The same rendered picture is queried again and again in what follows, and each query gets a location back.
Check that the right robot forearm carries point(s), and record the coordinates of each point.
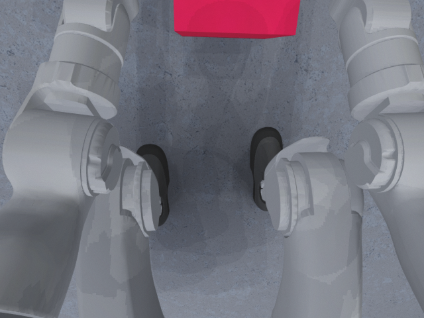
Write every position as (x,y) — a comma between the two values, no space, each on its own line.
(381,55)

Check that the robot right foot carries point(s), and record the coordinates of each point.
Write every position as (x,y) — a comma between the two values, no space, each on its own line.
(265,144)

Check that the left robot upper arm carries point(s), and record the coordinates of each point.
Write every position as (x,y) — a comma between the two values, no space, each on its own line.
(57,163)

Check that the left robot forearm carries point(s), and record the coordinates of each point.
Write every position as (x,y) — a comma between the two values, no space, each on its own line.
(84,67)

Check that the right robot thigh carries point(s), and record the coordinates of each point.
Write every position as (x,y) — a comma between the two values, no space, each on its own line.
(322,276)

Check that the carton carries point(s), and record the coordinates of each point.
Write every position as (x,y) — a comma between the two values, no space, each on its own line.
(236,18)

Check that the right robot upper arm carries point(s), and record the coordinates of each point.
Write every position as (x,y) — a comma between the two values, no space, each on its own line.
(385,155)

